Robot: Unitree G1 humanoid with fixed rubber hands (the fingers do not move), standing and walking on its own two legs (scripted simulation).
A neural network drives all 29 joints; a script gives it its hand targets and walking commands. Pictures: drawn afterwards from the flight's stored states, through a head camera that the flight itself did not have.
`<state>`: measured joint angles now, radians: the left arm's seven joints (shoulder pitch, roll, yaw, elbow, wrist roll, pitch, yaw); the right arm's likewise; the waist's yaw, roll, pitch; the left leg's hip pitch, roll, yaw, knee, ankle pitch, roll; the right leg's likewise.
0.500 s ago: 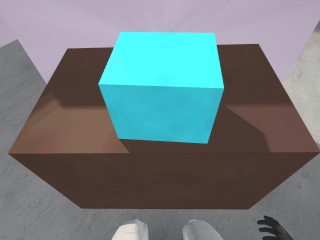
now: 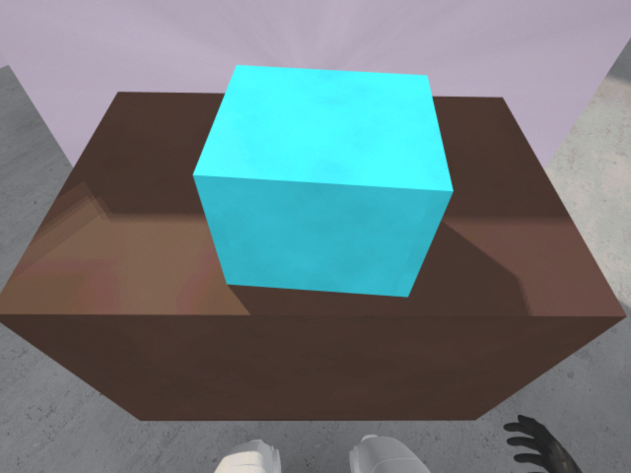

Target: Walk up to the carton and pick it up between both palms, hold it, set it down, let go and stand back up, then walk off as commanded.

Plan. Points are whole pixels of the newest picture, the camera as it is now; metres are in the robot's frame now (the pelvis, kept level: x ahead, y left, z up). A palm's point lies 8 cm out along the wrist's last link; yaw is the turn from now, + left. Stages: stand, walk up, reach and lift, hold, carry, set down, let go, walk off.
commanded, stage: walk up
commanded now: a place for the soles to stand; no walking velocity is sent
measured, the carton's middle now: (323, 183) +0.50 -0.01 +0.06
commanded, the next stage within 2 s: none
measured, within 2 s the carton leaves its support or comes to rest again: neither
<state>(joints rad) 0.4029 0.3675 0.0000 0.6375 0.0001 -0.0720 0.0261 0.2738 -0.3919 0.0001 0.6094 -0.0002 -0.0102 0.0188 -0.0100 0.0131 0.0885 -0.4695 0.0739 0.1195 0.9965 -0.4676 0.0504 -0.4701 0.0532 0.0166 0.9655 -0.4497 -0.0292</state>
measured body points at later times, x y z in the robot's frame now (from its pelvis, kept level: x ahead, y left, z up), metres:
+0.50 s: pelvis +0.02 -0.01 +0.00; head +0.04 +0.00 +0.45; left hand +0.10 +0.28 -0.10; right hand +0.13 -0.31 -0.08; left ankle +0.04 +0.09 -0.68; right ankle +0.05 -0.13 -0.68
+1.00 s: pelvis +0.02 -0.02 +0.00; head +0.04 -0.01 +0.45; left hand +0.10 +0.27 -0.10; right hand +0.14 -0.32 -0.08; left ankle +0.04 +0.08 -0.68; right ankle +0.06 -0.14 -0.68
